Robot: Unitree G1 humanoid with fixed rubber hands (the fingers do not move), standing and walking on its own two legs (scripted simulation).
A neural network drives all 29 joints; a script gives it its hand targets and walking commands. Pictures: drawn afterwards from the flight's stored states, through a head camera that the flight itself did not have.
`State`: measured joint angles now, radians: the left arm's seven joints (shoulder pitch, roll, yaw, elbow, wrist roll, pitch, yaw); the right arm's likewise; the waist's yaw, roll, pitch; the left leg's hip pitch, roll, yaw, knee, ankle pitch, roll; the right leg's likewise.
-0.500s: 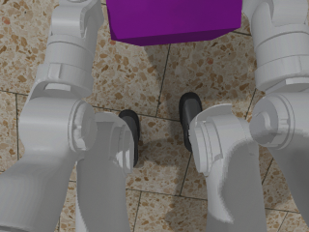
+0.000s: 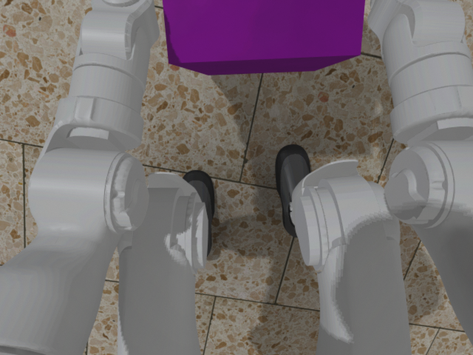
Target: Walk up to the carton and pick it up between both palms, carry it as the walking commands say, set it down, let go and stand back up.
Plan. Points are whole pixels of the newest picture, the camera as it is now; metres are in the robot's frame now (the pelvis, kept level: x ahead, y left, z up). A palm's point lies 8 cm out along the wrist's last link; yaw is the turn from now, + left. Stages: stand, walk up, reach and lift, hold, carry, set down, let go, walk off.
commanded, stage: set down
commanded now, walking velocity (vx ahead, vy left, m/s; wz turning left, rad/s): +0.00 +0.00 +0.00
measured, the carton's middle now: out of the picture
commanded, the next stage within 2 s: none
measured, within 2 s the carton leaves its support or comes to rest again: rests again in 0.98 s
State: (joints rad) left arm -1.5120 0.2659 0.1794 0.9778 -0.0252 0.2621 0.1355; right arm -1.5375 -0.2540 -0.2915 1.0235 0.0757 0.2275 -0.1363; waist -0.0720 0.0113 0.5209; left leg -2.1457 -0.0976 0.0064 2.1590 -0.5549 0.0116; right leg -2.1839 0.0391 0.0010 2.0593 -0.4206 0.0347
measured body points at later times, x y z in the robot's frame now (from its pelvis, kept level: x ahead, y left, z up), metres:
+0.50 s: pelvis +0.00 +0.00 +0.00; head +0.38 +0.00 +0.22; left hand +0.57 +0.11 -0.20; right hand +0.56 -0.19 -0.19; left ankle +0.12 +0.10 -0.35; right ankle +0.16 -0.12 -0.35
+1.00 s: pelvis +0.00 +0.00 +0.00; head +0.38 +0.00 +0.22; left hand +0.57 +0.11 -0.20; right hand +0.55 -0.20 -0.19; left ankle +0.12 +0.10 -0.35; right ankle +0.16 -0.12 -0.35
